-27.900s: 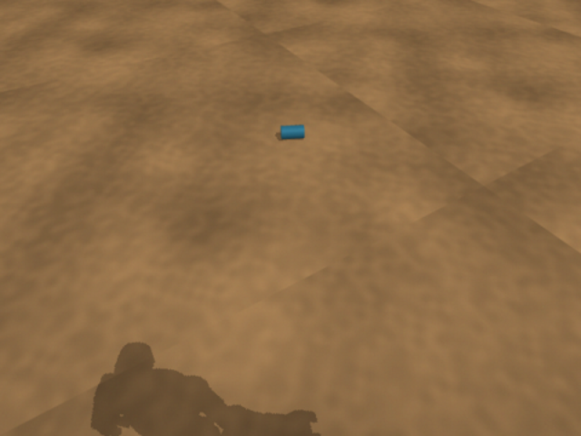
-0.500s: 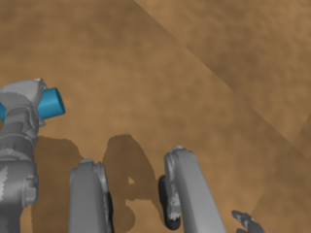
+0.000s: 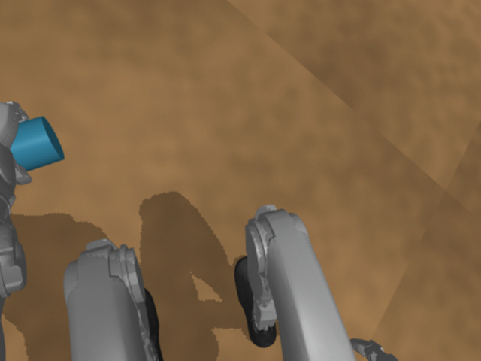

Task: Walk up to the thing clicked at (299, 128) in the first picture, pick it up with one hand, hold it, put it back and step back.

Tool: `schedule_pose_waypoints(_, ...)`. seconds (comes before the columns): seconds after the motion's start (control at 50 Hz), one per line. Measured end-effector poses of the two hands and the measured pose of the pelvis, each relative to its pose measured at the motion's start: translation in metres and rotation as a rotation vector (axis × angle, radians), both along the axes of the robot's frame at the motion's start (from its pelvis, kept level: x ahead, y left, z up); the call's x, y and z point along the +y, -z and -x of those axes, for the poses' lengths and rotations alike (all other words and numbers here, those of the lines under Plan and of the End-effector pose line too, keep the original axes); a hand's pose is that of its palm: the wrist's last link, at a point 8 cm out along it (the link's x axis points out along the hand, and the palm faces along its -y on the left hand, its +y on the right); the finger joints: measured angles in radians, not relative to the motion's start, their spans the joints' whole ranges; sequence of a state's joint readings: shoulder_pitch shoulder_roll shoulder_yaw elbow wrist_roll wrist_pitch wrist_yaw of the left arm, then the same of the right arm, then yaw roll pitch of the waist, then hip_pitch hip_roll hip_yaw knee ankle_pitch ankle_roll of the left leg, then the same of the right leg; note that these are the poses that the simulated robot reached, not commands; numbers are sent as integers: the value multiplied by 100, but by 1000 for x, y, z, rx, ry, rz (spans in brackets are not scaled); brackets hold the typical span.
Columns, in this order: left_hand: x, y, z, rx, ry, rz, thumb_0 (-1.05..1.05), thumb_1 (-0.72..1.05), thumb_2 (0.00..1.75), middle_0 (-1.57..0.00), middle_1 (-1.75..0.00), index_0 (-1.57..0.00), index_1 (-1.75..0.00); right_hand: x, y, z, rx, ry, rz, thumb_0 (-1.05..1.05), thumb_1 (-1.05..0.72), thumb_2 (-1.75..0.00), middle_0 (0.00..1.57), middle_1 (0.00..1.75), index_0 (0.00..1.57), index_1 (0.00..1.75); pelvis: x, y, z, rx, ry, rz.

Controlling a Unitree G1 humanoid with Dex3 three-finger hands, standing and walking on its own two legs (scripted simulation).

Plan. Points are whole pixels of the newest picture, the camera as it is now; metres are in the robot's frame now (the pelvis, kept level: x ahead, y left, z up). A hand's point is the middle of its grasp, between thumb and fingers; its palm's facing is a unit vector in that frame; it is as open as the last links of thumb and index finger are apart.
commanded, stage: crouch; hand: left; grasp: from above
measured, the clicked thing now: (8, 151) +0.49 +0.30 -0.19
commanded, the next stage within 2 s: lower in 0.26 s
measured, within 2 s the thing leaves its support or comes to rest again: neither
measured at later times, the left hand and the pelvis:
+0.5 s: hand (9, 154) +0.49 +0.31 -0.21, palm faces -0.45 -0.12 -0.88, open 10.4 cm; pelvis +0.00 +0.00 -0.03, yaw -2 degrees
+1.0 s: hand (27, 158) +0.50 +0.30 -0.26, palm faces -0.45 -0.12 -0.88, open 10.4 cm; pelvis +0.00 +0.00 -0.05, yaw -4 degrees
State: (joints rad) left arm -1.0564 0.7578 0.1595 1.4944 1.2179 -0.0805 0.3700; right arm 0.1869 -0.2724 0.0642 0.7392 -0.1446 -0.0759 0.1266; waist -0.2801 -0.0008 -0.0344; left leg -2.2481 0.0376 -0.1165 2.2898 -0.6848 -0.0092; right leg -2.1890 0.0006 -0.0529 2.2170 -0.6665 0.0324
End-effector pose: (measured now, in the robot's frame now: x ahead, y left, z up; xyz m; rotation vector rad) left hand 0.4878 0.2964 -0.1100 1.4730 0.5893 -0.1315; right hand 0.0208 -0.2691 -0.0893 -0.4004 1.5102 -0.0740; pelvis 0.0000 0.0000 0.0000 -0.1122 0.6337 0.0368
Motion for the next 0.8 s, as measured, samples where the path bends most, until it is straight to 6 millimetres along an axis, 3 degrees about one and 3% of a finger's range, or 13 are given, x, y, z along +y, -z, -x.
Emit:
schedule_pose_waypoints(0.4,12,31,-10,9,-6,-9,0,-1,34,-76,-39,-76,-37,6,19,3,20,-31,-6,0,-89,-90,21,30,20,30,3,28,-1,-25,13,27)
schedule_pose_waypoints(0.8,8,76,-11,2,15,6,0,-1,31,-78,-36,-78,-33,8,32,0,36,-69,-2,0,-90,-90,21,30,20,30,5,49,-3,-47,23,47)
